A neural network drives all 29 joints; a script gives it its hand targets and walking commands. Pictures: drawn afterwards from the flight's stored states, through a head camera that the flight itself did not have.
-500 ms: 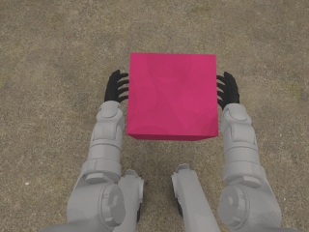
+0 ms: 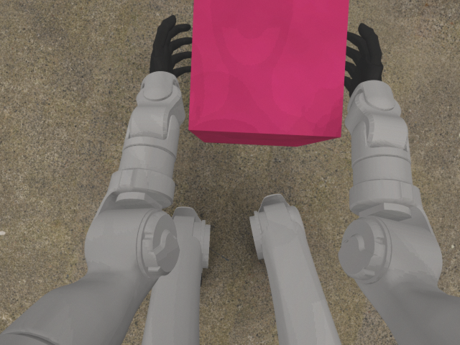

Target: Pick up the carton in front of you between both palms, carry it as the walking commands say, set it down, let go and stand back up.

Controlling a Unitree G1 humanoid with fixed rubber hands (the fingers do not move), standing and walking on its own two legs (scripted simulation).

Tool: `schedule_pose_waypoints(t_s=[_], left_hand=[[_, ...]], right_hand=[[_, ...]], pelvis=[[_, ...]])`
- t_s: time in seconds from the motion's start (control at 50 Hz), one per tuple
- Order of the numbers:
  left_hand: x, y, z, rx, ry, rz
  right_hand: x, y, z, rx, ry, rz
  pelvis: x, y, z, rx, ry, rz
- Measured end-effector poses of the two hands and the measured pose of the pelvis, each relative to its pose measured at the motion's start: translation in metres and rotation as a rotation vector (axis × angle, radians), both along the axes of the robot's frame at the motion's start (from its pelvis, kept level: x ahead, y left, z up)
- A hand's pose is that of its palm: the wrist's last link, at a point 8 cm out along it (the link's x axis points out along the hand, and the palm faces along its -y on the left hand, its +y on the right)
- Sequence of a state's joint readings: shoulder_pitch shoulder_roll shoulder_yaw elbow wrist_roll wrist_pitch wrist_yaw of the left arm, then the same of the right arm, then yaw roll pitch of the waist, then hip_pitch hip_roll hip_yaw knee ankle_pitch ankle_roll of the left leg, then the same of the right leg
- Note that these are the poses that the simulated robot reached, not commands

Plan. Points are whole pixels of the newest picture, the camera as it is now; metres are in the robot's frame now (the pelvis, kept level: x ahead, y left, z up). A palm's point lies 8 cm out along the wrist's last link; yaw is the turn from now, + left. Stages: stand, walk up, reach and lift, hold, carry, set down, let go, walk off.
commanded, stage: set down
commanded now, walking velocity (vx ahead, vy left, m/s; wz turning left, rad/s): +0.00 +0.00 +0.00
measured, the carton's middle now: (258, 85) +0.51 -0.10 -0.20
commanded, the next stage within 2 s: none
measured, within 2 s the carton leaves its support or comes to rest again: rests again in 0.84 s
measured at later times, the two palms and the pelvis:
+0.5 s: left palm (186, 81) +0.55 +0.04 -0.25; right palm (339, 88) +0.49 -0.26 -0.24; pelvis +0.00 -0.01 -0.08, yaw +1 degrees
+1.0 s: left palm (184, 85) +0.55 +0.05 -0.26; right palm (333, 98) +0.48 -0.25 -0.26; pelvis +0.00 +0.01 -0.10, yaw +0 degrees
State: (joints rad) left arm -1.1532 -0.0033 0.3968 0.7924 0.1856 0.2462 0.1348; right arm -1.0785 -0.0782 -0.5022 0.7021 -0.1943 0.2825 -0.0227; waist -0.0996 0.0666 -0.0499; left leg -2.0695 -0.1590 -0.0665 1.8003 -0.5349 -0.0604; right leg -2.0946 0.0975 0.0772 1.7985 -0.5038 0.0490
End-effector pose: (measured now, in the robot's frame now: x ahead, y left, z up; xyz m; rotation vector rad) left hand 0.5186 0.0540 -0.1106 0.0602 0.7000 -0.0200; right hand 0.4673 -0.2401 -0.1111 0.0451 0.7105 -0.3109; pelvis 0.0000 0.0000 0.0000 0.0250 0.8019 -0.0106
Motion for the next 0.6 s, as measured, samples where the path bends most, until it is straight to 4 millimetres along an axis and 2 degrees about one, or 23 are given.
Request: schedule_pose_waypoints(t_s=[0.38,0.46,0.6], left_hand=[[0.026,-0.018,-0.12,0.018,0.034,-0.038],[0.028,-0.016,-0.132,0.013,0.04,-0.04],[0.032,-0.013,-0.137,0.011,0.039,-0.045]], right_hand=[[0.02,-0.018,-0.118,-0.01,0.041,-0.004],[0.024,-0.017,-0.128,-0.01,0.046,-0.002],[0.028,-0.015,-0.13,-0.003,0.045,0.002]], pelvis=[[-0.007,-0.003,-0.072,0.009,-0.059,0.015],[-0.002,-0.005,-0.08,0.003,-0.073,0.022],[0.003,-0.003,-0.087,-0.008,-0.073,0.021]])
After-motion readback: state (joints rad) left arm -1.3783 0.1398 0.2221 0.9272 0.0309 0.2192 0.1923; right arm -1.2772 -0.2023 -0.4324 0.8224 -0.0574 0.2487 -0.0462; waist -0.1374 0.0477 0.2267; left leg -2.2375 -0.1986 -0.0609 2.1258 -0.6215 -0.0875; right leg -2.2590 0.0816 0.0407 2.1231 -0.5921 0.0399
